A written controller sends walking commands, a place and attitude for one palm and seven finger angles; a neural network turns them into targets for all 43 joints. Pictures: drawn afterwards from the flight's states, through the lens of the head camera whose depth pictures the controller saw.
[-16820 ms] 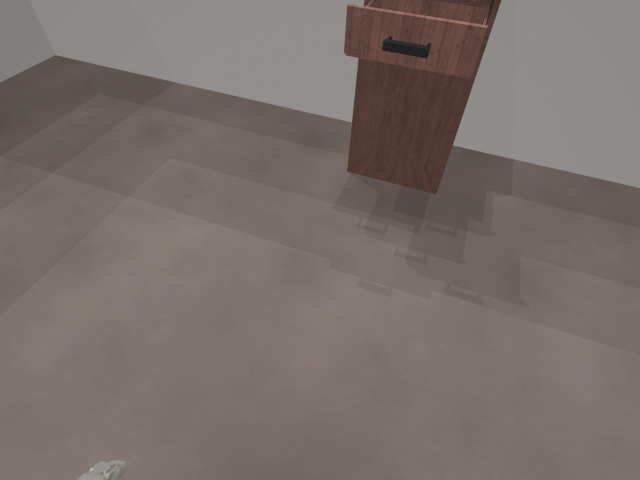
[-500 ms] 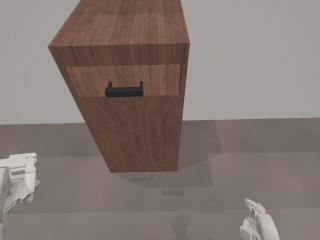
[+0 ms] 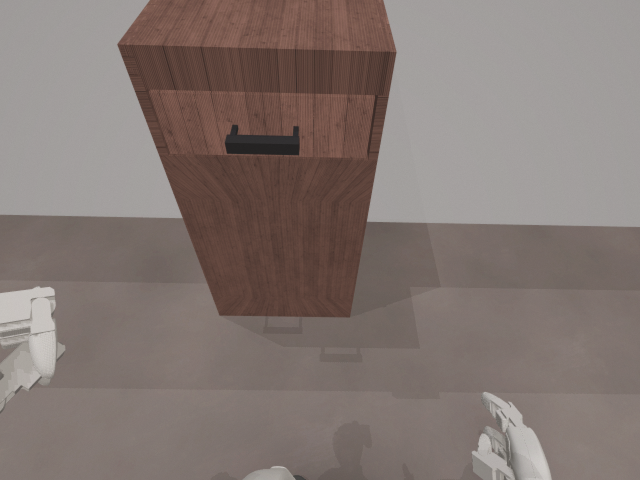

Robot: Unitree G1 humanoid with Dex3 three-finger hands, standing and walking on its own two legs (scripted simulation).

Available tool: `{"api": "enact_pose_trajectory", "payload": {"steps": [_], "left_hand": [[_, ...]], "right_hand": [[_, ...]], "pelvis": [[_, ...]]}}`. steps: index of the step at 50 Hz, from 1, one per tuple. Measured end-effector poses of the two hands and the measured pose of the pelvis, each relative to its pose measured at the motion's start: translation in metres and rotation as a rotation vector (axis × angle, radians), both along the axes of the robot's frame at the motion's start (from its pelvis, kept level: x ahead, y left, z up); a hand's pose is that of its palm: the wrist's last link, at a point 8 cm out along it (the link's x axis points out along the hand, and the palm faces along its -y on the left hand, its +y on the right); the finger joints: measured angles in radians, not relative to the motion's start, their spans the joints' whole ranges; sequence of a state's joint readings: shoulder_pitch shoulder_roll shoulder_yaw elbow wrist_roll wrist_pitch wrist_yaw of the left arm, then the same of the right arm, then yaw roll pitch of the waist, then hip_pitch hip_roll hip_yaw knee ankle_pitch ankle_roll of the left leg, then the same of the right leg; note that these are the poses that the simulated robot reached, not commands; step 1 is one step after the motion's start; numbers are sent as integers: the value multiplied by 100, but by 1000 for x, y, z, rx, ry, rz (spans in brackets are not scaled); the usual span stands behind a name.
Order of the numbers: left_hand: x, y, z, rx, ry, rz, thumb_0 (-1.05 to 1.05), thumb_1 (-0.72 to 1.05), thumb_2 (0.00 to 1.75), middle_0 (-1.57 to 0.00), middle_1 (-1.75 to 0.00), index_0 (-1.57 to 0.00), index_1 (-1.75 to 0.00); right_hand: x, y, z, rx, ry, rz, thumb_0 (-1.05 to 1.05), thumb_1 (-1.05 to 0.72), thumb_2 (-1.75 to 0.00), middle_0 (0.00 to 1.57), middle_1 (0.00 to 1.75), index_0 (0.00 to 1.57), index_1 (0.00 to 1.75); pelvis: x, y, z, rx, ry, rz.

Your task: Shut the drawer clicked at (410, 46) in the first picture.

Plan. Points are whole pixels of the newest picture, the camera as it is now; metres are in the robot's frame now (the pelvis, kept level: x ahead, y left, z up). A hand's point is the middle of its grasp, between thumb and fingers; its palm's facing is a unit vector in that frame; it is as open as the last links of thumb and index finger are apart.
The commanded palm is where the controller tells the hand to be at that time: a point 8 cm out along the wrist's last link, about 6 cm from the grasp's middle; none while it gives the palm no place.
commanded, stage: step back with the hand held close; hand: left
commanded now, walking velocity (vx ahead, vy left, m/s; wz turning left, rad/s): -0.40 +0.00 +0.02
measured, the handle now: (264, 137) +0.68 +0.16 +0.02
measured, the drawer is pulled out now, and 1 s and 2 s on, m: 0.00 0.00 0.00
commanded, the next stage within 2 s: stop stepping back and stand still in 0.42 s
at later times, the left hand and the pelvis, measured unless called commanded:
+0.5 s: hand (56, 423) +0.13 +0.21 +0.17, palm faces +0.20 -0.84 -0.50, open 3.2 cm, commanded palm +0.06 +0.27 +0.19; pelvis -0.08 -0.01 +0.00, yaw -2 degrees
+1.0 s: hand out of the picture +0.07 +0.25 +0.19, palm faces +0.27 -0.84 -0.47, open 3.2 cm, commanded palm +0.03 +0.30 +0.19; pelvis -0.11 +0.03 +0.01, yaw -3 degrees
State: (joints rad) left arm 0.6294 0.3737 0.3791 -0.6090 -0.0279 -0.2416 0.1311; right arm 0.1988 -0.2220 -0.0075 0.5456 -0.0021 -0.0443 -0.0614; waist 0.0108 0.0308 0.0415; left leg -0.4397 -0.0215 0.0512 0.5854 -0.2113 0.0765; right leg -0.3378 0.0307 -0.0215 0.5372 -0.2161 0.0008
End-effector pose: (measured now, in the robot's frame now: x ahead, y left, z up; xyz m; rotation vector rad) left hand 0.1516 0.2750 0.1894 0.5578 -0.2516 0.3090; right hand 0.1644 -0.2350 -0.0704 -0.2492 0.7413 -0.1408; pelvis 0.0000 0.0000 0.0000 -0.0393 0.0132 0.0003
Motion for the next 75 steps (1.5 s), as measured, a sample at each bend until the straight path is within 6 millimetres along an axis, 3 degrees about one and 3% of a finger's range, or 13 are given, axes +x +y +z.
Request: {"api": "enact_pose_trajectory", "payload": {"steps": [9,15,21,27,33,38,43,49,52,57,62,68,75], "left_hand": [[-4,12,2,22,-45,-49,1,89,90,-140,-160,-140,-160],[-20,20,7,24,-23,-17,1,89,90,-140,-160,-140,-160],[-32,-7,-2,3,-2,-110,1,89,90,-140,-160,-140,-160],[-61,-24,10,59,-12,-214,1,89,90,-140,-160,-140,-160],[-97,-2,8,27,-35,-94,1,89,89,-140,-160,-140,-160],[-92,24,-13,-91,-122,11,1,89,90,-141,-160,-141,-160],[-80,30,-8,-103,-125,-12,1,89,90,-141,-160,-140,-160],[-110,19,15,8,-45,-124,1,89,90,-140,-160,-140,-160],[-116,31,11,-19,-42,-87,1,89,90,-140,-160,-140,-160],[-99,63,-12,-106,-37,25,1,89,90,-141,-160,-141,-160],[-90,55,-6,-103,1,-36,1,89,90,-140,-160,-140,-160],[-97,36,8,-6,41,-122,1,89,90,-140,-160,-140,-160],[-93,43,-12,-15,100,-50,1,89,90,-140,-160,-140,-160]], "right_hand": [[-31,-3,6,-53,37,-44,1,-90,-90,21,30,21,30],[-35,6,11,-36,35,-4,1,-90,-90,21,30,21,30],[-38,10,0,-3,23,58,1,-90,-90,21,30,21,30],[-73,4,-2,45,-2,5,1,-90,-90,21,30,21,30],[-116,-14,-2,-17,19,-75,1,-90,-90,21,30,21,30],[-137,-21,-11,-94,51,-117,1,-90,-90,21,30,21,30],[-140,1,-1,-62,15,-95,1,-90,-90,20,30,20,30],[-138,35,10,30,-19,-41,1,-90,-90,21,30,21,30],[-139,43,9,25,9,-53,1,-90,-90,21,30,21,30],[-136,54,2,-3,5,-53,1,-90,-90,21,30,21,30],[-139,70,17,28,-30,-26,1,-90,-90,21,30,21,30],[-144,67,18,48,-37,-36,1,-90,-90,21,30,21,30],[-148,40,-6,38,37,-76,1,-90,-90,21,30,21,30]], "pelvis": [[-14,8,1,-31,1,19],[-22,5,8,-34,73,11],[-56,-3,1,4,109,-42],[-90,-10,-2,-38,46,-28],[-84,-4,-5,-26,-10,-21],[-76,11,-13,-36,-67,4],[-95,18,-6,-6,-59,-9],[-112,26,5,3,-21,-31],[-105,35,7,13,-5,-66],[-108,53,3,22,-18,-41],[-116,54,14,28,-16,-53],[-117,49,15,28,3,-73],[-109,46,8,0,4,-66]]}}
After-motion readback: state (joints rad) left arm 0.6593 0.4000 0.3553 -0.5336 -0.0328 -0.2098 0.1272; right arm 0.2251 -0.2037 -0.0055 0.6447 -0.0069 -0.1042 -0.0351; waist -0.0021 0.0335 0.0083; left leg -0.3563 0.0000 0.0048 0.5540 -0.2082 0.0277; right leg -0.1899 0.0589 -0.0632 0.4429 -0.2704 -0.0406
